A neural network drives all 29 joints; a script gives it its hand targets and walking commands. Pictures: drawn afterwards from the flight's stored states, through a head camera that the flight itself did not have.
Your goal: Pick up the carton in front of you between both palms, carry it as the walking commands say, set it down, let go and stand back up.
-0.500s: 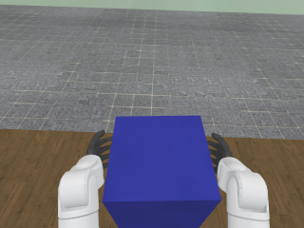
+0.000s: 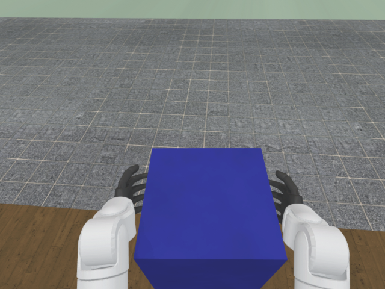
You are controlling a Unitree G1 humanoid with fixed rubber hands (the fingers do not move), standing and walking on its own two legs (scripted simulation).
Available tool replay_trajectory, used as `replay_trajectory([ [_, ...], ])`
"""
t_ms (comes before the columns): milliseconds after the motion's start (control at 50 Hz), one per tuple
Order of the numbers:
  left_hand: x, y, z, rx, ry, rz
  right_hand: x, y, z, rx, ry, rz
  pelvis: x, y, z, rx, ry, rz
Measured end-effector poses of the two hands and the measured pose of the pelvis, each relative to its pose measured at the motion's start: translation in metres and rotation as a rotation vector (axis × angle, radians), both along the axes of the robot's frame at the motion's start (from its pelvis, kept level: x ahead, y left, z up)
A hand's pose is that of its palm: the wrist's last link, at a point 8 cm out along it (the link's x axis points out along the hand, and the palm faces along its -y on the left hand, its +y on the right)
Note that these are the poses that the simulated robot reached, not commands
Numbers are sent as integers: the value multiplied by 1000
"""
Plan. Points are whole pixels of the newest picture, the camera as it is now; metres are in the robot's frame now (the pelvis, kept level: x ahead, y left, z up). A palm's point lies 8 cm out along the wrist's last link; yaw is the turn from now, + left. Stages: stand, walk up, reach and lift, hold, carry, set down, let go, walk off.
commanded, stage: carry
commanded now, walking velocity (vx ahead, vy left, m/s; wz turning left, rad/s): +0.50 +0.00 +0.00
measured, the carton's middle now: (206, 225) +0.27 +0.00 +0.01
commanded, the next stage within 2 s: none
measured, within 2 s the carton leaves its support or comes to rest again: neither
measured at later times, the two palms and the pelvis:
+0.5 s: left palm (154, 81) +0.69 +0.16 +0.09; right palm (254, 85) +0.66 -0.14 +0.10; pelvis +0.32 +0.03 -0.01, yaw -3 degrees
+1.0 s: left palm (165, 37) +1.00 +0.16 +0.10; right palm (241, 37) +1.01 -0.14 +0.10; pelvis +0.64 +0.00 +0.01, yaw -2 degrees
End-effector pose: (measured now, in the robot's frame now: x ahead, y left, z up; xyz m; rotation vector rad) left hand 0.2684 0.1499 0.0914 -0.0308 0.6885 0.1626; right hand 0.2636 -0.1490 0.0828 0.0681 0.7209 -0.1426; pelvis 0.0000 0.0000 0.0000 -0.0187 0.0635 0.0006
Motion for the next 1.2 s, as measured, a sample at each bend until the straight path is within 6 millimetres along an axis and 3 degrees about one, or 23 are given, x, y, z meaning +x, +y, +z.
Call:
replay_trajectory([
  [120,65,-4,7,-7,50,36,75,-4,9,-5,49,34,67,-12,21,32,14,5],
  [220,140,-6,25,-14,-17,33,146,-6,24,5,-17,17,129,-10,24,38,14,-14],
  [340,258,-2,35,9,-74,-31,253,-1,37,-52,-75,11,214,2,11,20,4,-31],
  [420,348,4,22,18,-65,-87,334,5,32,-103,-63,2,278,17,-13,11,-13,-47],
  [480,404,6,6,15,6,-125,381,7,19,-124,10,-10,311,25,-15,17,-8,-46],
  [580,472,5,-7,10,114,-135,441,7,3,-106,120,-30,362,34,3,1,17,-48],
  [700,550,8,-1,-8,81,-100,526,9,10,-82,83,-37,431,32,13,-6,46,-38],
  [780,603,8,8,-14,24,-64,588,9,18,-66,25,-25,486,24,10,5,53,-25],
  [880,670,3,18,16,-46,-30,666,3,18,-28,-48,0,564,11,-7,-2,42,-20],
  [960,712,2,10,13,12,-3,715,1,11,-24,12,24,614,3,3,2,46,-28],
  [1060,767,18,16,13,16,55,790,18,19,-2,15,66,679,-1,14,20,53,-34],
  [1140,832,35,26,12,-52,81,859,36,25,4,-54,87,743,3,1,-6,43,-41],
  [1200,890,43,20,7,-97,66,913,43,20,-19,-100,83,802,7,-27,-35,8,-38],
])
